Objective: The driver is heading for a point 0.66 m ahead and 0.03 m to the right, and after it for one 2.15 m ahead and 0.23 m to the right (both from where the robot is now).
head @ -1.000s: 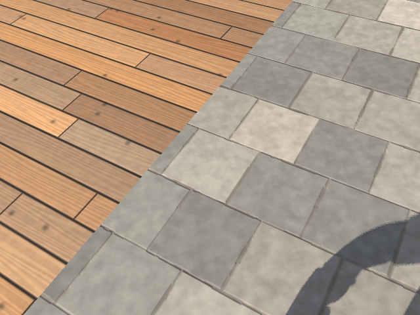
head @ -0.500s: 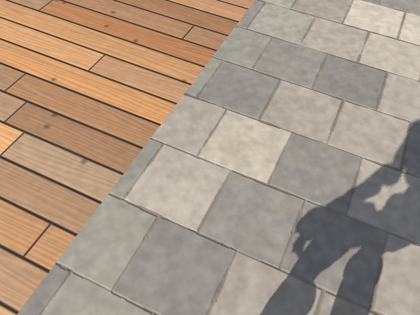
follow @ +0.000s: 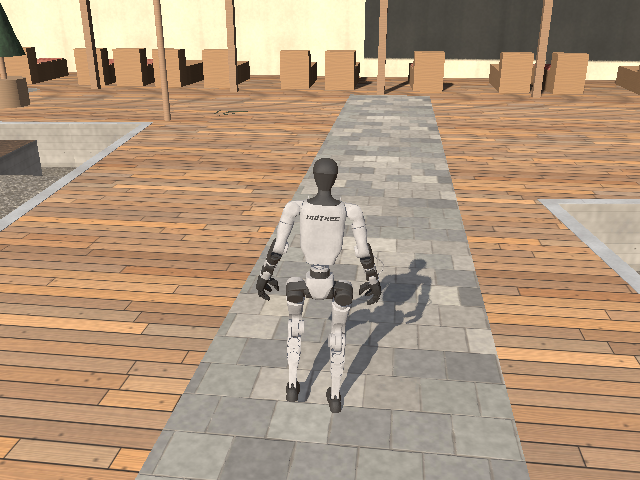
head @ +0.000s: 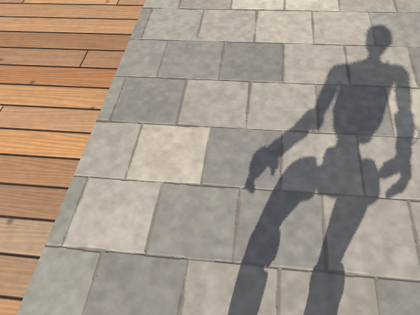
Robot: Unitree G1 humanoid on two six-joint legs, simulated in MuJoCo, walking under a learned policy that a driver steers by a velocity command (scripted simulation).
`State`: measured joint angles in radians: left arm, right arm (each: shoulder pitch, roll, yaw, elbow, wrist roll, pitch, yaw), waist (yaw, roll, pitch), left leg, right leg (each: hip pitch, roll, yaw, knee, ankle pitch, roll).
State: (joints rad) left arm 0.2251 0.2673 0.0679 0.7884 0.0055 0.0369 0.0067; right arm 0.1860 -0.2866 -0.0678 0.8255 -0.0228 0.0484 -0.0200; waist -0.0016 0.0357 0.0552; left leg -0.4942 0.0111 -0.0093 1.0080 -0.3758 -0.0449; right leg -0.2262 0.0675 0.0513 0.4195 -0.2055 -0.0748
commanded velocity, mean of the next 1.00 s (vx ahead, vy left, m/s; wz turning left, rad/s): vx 0.13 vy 0.00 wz -0.36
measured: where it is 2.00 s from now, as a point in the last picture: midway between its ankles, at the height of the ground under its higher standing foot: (274, 271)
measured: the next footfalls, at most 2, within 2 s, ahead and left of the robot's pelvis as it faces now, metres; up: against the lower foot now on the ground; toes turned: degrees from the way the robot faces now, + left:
left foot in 0.26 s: +0.06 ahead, +0.12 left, +0.00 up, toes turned -12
right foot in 0.68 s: -0.03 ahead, -0.07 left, +0.00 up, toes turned -18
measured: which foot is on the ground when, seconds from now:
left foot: up 0.00-0.24, down 0.26-0.68, up 0.70-1.00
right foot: down 0.00-0.26, up 0.28-0.66, down 0.68-1.00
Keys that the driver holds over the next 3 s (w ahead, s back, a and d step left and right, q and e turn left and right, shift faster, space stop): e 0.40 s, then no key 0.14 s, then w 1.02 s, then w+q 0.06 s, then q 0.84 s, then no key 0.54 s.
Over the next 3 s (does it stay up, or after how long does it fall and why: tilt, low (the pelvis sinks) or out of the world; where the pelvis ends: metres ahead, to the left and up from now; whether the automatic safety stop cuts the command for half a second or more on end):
stays up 0.57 -0.16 0.00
